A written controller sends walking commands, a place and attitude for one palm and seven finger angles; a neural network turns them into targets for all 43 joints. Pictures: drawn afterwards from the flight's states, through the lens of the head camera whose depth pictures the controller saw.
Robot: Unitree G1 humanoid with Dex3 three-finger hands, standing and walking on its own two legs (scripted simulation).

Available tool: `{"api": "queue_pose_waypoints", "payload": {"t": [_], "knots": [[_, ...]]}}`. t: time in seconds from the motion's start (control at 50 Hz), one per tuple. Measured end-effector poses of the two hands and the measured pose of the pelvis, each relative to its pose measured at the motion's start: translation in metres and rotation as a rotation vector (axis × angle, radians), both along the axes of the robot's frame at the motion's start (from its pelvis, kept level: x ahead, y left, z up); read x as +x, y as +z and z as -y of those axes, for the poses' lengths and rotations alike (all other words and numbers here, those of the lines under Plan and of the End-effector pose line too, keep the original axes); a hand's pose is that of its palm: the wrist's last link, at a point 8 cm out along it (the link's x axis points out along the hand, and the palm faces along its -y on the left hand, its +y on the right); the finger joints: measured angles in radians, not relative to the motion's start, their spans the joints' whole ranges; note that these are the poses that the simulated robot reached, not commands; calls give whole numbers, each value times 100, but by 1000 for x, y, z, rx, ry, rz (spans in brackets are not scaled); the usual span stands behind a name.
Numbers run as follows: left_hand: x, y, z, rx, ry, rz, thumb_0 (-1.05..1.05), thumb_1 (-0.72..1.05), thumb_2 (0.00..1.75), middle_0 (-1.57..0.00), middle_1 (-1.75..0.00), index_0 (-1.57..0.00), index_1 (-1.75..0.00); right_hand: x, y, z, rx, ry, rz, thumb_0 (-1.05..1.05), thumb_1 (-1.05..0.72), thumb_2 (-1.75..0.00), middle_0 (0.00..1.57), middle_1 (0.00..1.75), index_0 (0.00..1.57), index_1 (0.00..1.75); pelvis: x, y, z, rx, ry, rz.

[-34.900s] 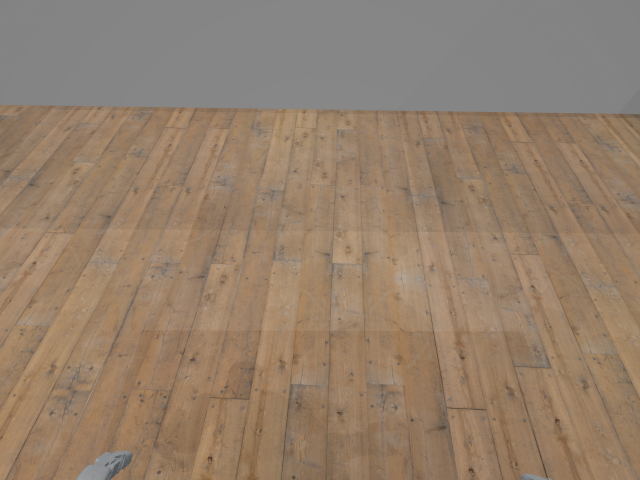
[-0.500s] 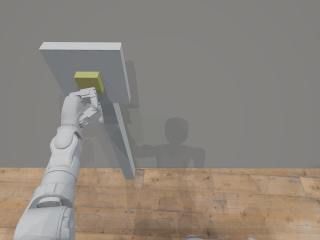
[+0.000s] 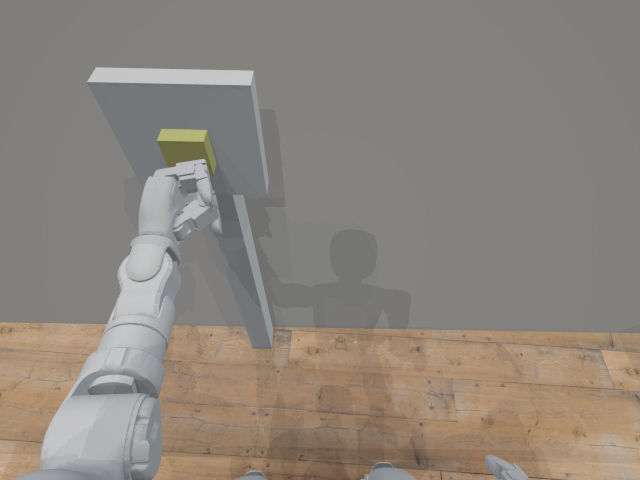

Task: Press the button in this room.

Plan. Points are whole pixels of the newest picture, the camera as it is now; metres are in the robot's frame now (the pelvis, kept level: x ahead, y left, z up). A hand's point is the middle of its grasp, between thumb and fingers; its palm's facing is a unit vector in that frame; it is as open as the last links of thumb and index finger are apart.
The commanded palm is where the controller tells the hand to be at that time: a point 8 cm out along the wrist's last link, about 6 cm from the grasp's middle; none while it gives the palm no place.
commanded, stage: aim a knuckle at the button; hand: left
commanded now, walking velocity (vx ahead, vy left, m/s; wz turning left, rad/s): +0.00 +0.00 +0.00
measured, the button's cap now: (189, 151) +0.50 +0.17 +0.12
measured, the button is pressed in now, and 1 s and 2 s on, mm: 0 6 7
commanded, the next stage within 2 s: press the button with the knuckle in 0.26 s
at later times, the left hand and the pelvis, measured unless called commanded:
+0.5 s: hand (212, 213) +0.42 +0.14 +0.09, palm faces -0.02 -1.00 -0.02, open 3.1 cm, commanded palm +0.40 +0.19 +0.09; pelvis +0.00 -0.01 +0.00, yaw +1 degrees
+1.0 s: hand (210, 196) +0.45 +0.14 +0.09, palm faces -0.02 -1.00 -0.01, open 2.9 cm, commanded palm +0.44 +0.19 +0.09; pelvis +0.00 +0.00 +0.00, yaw +0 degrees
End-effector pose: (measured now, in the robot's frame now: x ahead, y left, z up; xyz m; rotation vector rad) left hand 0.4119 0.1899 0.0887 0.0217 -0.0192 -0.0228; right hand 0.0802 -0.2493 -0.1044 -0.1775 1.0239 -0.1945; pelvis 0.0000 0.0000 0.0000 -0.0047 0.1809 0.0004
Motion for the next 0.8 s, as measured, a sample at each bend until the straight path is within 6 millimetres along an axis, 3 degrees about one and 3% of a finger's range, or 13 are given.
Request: {"api": "queue_pose_waypoints", "payload": {"t": [0.18,0.38,0.6,0.8], "knots": [[-9,-7,2,-13,-11,-24,1,90,90,-130,-150,-130,-150,-10,-2,5,6,-15,-43,1,-90,-90,20,30,20,30,6,1,2,1,-2,4],[-16,4,2,6,-6,34,1,90,90,-130,-150,-130,-150,3,2,9,-5,-10,-1,1,-90,-90,20,30,20,30,6,2,5,-1,1,17],[-5,4,-2,-11,6,-2,1,90,90,-130,-150,-130,-150,12,4,10,-13,12,19,1,-90,-90,20,30,20,30,2,2,7,0,9,12],[17,1,-4,-6,-7,-24,0,89,91,-130,-150,-130,-150,-13,-4,13,-26,-9,-61,1,-90,-90,20,30,20,30,-1,-2,6,-3,13,-13]]}}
